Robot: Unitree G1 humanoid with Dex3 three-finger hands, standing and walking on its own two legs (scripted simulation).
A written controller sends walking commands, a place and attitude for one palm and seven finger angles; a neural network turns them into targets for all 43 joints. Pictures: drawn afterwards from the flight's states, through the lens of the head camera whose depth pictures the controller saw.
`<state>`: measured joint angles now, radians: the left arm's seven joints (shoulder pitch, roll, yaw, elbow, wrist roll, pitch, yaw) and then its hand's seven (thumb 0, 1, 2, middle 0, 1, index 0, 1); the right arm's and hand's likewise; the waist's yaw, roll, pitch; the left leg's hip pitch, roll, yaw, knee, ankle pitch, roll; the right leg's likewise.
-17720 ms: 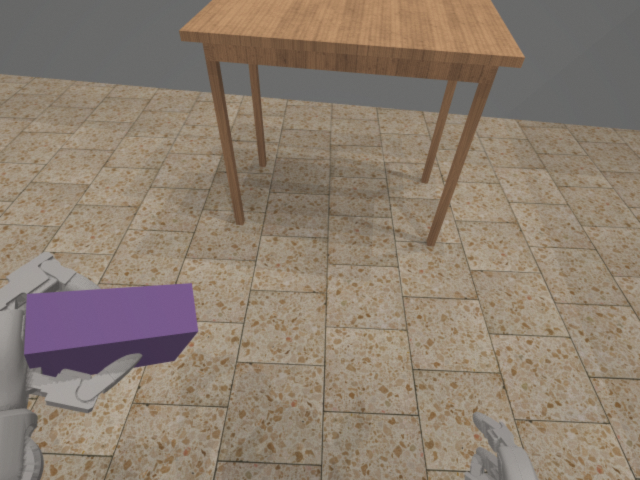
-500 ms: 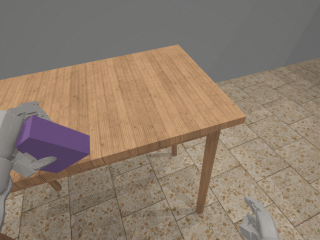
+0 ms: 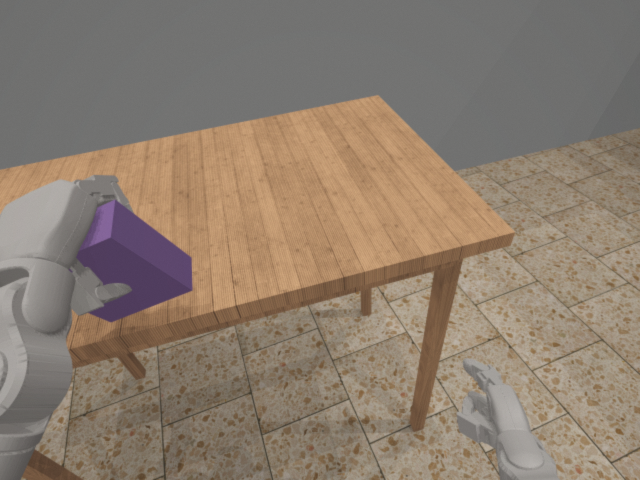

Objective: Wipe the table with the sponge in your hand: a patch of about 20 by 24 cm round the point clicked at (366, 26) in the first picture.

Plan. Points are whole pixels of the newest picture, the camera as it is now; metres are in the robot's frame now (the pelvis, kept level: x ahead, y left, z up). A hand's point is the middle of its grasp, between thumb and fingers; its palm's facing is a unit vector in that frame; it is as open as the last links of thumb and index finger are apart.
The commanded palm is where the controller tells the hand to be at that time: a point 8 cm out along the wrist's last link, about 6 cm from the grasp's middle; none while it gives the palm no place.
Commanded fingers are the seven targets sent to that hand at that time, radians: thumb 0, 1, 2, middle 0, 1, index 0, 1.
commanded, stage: turn the palm down, sponge in hand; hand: left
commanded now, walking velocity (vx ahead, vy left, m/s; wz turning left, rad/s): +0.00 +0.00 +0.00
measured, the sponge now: (127, 275) +0.26 +0.28 +0.17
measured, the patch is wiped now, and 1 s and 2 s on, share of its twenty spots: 0.00 0.00 0.00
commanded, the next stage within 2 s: move the sponge above the wiping area in 0.78 s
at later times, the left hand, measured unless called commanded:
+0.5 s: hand (99, 243) +0.24 +0.27 +0.23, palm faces +0.31 -0.07 -0.95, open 9.1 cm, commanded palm +0.18 +0.27 +0.30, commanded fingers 0.00 0.10 1.30 -1.20 -1.60 -1.20 -1.60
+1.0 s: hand (106, 237) +0.25 +0.27 +0.23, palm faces +0.33 -0.08 -0.94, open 9.1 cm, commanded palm +0.19 +0.26 +0.30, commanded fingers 0.00 0.10 1.30 -1.20 -1.60 -1.20 -1.60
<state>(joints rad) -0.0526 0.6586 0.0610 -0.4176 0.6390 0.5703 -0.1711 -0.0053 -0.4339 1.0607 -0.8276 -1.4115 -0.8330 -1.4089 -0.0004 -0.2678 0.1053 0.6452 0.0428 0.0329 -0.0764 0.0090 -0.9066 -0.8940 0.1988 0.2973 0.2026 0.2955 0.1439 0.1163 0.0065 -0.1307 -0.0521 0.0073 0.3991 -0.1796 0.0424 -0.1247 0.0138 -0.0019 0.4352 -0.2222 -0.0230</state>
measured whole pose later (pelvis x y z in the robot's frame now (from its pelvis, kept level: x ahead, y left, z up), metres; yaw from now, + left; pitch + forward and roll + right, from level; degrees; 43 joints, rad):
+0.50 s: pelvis -0.01 -0.01 +0.00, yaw -1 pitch -6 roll +1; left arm -0.11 0.64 0.01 -0.37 0.77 0.57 -0.16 0.00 -0.43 1.06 -0.83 -1.41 -0.83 -1.41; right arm 0.00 -0.27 0.11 0.66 0.05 0.06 -0.05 0.01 -0.91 -0.89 0.20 0.30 0.20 0.30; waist 0.15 0.13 0.01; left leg -0.13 -0.04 0.01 0.40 -0.17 0.03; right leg -0.14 0.03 0.00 0.45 -0.22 -0.04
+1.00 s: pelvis +0.00 -0.01 +0.00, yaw -1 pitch -6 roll +1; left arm -0.12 0.62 0.00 -0.36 0.78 0.59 -0.14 0.00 -0.44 1.06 -0.83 -1.41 -0.83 -1.41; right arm -0.02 -0.27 0.10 0.66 0.05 0.07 -0.05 0.01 -0.91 -0.89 0.20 0.30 0.20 0.30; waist 0.15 0.13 0.00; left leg -0.12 -0.03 0.02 0.39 -0.17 0.02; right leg -0.12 0.03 0.01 0.44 -0.22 -0.04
